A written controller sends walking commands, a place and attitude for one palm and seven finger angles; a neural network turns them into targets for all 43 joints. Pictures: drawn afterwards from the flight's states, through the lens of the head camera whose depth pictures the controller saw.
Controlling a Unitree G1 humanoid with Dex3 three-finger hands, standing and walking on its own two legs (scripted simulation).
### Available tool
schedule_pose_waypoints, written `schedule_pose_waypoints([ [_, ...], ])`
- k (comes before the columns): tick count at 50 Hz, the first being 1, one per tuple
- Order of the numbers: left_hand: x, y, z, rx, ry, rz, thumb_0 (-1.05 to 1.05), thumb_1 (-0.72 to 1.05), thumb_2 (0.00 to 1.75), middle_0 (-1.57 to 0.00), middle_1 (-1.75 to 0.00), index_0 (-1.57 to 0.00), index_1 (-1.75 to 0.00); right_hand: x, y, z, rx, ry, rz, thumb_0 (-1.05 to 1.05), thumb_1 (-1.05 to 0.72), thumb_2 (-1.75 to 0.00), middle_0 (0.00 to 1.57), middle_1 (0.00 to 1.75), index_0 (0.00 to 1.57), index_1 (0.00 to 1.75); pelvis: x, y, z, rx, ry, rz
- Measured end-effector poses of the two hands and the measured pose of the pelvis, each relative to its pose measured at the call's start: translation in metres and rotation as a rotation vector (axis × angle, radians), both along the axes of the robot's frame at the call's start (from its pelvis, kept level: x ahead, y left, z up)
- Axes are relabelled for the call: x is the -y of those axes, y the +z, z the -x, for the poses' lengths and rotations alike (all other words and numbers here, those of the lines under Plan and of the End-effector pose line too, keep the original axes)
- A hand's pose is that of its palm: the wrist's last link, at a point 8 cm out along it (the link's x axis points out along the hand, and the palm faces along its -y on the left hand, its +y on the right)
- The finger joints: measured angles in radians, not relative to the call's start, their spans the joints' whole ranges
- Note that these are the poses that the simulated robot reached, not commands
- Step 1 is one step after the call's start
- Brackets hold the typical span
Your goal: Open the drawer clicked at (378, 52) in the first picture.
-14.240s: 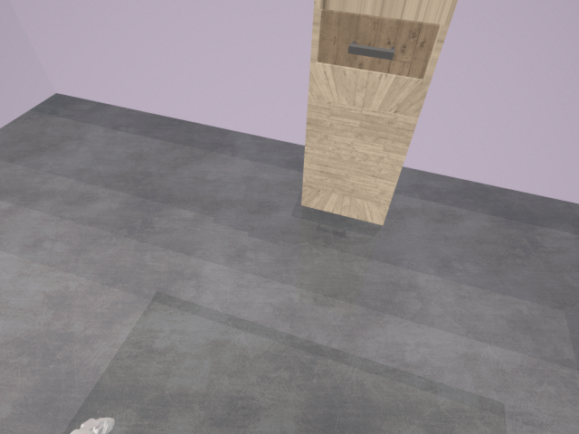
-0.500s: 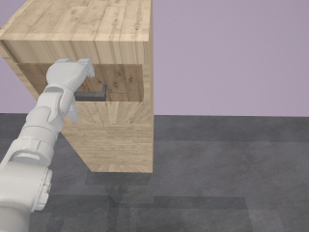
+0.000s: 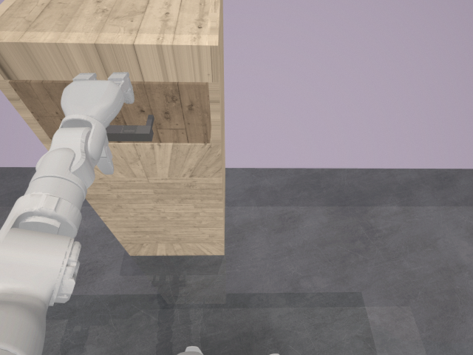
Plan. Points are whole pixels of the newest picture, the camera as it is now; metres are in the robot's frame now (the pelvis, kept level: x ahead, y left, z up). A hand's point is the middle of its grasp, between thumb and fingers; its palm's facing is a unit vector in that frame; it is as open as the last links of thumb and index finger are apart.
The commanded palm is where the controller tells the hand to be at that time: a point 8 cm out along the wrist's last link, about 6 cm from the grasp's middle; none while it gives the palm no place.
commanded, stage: lower the fingers behind the handle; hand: left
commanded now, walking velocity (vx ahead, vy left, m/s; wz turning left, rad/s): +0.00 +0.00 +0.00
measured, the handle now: (118, 126) +0.54 +0.23 +0.06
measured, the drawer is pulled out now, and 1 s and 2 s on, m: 0.00 0.00 0.00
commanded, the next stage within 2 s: close the thumb around the handle in 0.90 s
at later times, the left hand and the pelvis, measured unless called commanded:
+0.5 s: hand (116, 150) +0.49 +0.23 +0.04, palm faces +0.02 -0.04 -1.00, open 13.8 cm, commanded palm +0.48 +0.23 +0.09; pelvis +0.00 +0.02 -0.02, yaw -1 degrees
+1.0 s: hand (117, 150) +0.49 +0.22 +0.04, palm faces -0.03 -0.02 -1.00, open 13.8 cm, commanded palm +0.47 +0.22 +0.09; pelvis +0.01 +0.01 -0.01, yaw -1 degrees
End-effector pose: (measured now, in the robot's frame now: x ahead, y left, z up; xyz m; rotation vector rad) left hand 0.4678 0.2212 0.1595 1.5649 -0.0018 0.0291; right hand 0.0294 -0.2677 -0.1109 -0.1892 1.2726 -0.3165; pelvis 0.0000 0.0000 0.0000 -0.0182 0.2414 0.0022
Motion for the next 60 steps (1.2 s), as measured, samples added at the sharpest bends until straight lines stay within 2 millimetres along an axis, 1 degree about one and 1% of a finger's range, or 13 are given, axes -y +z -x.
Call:
schedule_pose_waypoints([
  [5, 0.0, -0.002, 0.001, 0.002, 0.001, -0.006, 0.0, -0.49, 0.3, -0.33, -1.22, -0.31, -1.31, 0.0, -0.002, 0.012, -0.01, -0.012, 0.006, 0.0, -0.91, -0.9, 0.2, 0.3, 0.21, 0.3, -0.002, -0.003, 0.005, -0.007, -0.003, 0.002],
  [11, -0.003, -0.013, 0.001, -0.02, 0.004, -0.005, 0.0, -0.49, 0.3, -0.32, -1.22, -0.29, -1.31, -0.003, -0.004, 0.026, -0.025, -0.023, 0.013, 0.0, -0.91, -0.9, 0.2, 0.3, 0.21, 0.3, -0.004, -0.007, 0.01, -0.02, -0.007, 0.005],
  [13, -0.007, -0.025, 0.0, -0.065, 0.015, -0.018, 0.0, -0.49, 0.3, -0.32, -1.22, -0.29, -1.29, -0.004, -0.005, 0.029, -0.029, -0.03, 0.015, 0.0, -0.91, -0.9, 0.2, 0.3, 0.21, 0.3, -0.006, -0.008, 0.011, -0.027, -0.01, 0.006],
  [16, -0.011, -0.05, 0.001, -0.136, 0.011, -0.012, 0.0, -0.49, 0.3, -0.32, -1.21, -0.3, -1.27, -0.005, -0.006, 0.035, -0.036, -0.044, 0.024, 0.0, -0.91, -0.9, 0.2, 0.3, 0.21, 0.3, -0.008, -0.01, 0.011, -0.041, -0.014, 0.009],
  [19, -0.008, -0.068, 0.001, -0.136, -0.046, 0.004, 0.0, -0.49, 0.3, -0.32, -1.21, -0.31, -1.24, -0.007, -0.007, 0.04, -0.055, -0.048, 0.039, 0.0, -0.91, -0.9, 0.2, 0.3, 0.21, 0.3, -0.011, -0.014, 0.01, -0.063, -0.015, 0.013],
  [24, -0.009, -0.07, -0.001, -0.013, -0.1, 0.029, 0.0, -0.49, 0.3, -0.36, -1.24, -0.32, -1.22, -0.012, -0.014, 0.043, -0.116, -0.034, 0.035, 0.0, -0.91, -0.9, 0.2, 0.3, 0.21, 0.3, -0.015, -0.019, 0.002, -0.092, -0.009, 0.022],
  [29, -0.006, -0.072, -0.001, 0.043, -0.069, 0.036, 0.0, -0.49, 0.3, -0.4, -1.27, -0.36, -1.27, -0.019, -0.019, 0.032, -0.129, -0.022, 0.004, 0.0, -0.91, -0.9, 0.2, 0.3, 0.21, 0.3, -0.018, -0.019, -0.002, -0.092, -0.005, 0.027],
  [36, 0.0, -0.067, -0.001, 0.005, 0.0, 0.021, 0.0, -0.49, 0.3, -0.39, -1.24, -0.37, -1.28, -0.026, -0.015, 0.005, -0.042, -0.024, -0.021, 0.0, -0.91, -0.9, 0.2, 0.3, 0.21, 0.3, -0.019, -0.012, -0.004, -0.063, -0.01, 0.023],
  [41, 0.001, -0.063, -0.001, -0.045, 0.011, 0.01, 0.0, -0.49, 0.3, -0.35, -1.22, -0.36, -1.24, -0.025, -0.01, -0.006, 0.013, -0.023, -0.015, 0.0, -0.91, -0.9, 0.2, 0.3, 0.21, 0.3, -0.016, -0.008, -0.003, -0.045, -0.015, 0.016],
  [45, 0.0, -0.063, -0.001, -0.061, -0.003, 0.012, 0.0, -0.49, 0.3, -0.33, -1.21, -0.35, -1.22, -0.02, -0.008, -0.006, 0.021, -0.024, -0.003, 0.0, -0.91, -0.9, 0.21, 0.3, 0.21, 0.3, -0.014, -0.008, -0.004, -0.043, -0.017, 0.013],
  [53, -0.003, -0.068, 0.0, -0.041, -0.023, 0.013, 0.0, -0.49, 0.3, -0.32, -1.21, -0.33, -1.21, -0.007, -0.011, 0.004, -0.046, -0.025, 0.007, 0.0, -0.91, -0.9, 0.2, 0.3, 0.21, 0.3, -0.009, -0.009, -0.012, -0.056, -0.014, 0.011],
  [56, -0.002, -0.069, 0.0, -0.029, -0.02, 0.013, 0.0, -0.44, 0.32, -0.33, -1.22, -0.34, -1.23, -0.004, -0.012, 0.005, -0.072, -0.026, 0.005, 0.0, -0.91, -0.9, 0.2, 0.3, 0.21, 0.3, -0.007, -0.009, -0.015, -0.06, -0.011, 0.011],
  [60, -0.002, -0.068, -0.001, -0.025, -0.009, 0.014, 0.0, -0.32, 0.37, -0.34, -1.23, -0.36, -1.25, -0.002, -0.013, 0.002, -0.082, -0.032, -0.004, 0.0, -0.91, -0.9, 0.2, 0.3, 0.21, 0.3, -0.005, -0.008, -0.02, -0.058, -0.011, 0.01],
])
